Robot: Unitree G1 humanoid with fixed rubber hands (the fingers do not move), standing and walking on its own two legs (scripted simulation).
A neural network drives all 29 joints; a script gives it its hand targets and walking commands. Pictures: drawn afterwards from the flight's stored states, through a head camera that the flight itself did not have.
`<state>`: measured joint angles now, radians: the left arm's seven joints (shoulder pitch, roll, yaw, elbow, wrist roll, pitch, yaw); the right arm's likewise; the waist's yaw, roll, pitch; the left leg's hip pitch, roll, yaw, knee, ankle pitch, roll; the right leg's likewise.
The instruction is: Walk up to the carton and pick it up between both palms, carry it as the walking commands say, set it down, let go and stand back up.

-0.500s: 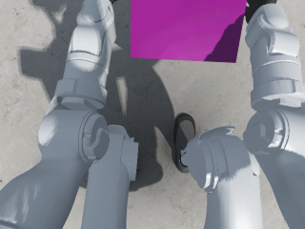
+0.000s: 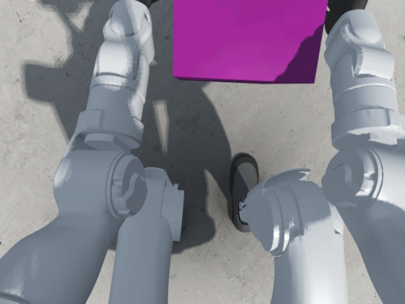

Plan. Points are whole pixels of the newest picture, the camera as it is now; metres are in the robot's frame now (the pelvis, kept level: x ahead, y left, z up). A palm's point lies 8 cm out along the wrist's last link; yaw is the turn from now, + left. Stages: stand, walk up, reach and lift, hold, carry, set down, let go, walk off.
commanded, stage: set down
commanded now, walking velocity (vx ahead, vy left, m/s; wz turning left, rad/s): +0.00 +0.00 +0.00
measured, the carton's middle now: (234, 19) +0.55 -0.07 -0.25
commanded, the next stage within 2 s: let go in 2.00 s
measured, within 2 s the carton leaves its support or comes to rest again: neither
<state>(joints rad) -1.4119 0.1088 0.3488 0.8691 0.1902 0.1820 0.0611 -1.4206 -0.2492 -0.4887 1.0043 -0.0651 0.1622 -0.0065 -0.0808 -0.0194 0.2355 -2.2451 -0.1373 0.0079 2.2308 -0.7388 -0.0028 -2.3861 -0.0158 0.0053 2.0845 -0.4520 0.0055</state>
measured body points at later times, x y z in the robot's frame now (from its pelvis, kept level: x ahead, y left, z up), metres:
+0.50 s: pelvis -0.01 +0.00 +0.00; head +0.36 -0.01 +0.25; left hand +0.56 +0.11 -0.18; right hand +0.52 -0.23 -0.18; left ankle +0.06 +0.10 -0.34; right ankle +0.13 -0.12 -0.34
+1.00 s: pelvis -0.02 +0.00 +0.04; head +0.34 -0.02 +0.31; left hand +0.58 +0.12 -0.09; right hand +0.52 -0.25 -0.10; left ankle +0.06 +0.10 -0.34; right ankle +0.13 -0.12 -0.34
